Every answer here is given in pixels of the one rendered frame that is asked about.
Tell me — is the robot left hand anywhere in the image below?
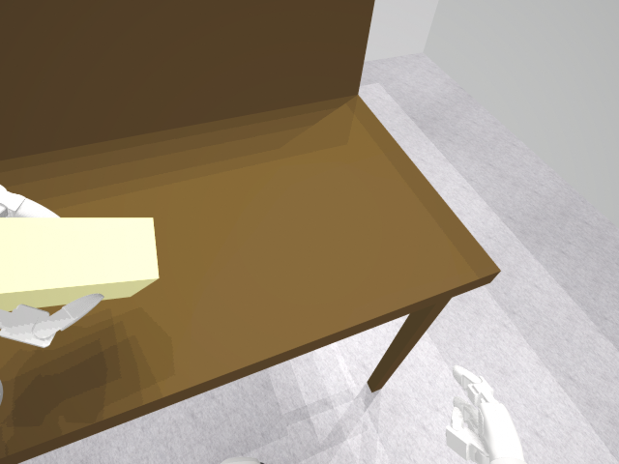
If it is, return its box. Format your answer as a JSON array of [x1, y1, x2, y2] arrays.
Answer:
[[0, 185, 104, 348]]

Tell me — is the robot right hand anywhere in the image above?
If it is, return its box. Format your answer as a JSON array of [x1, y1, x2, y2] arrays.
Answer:
[[446, 365, 525, 464]]

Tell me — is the table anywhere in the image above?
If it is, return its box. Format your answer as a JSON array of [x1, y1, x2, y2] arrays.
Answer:
[[0, 0, 501, 464]]

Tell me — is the sponge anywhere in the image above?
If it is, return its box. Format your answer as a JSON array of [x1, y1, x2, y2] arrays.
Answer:
[[0, 217, 159, 311]]

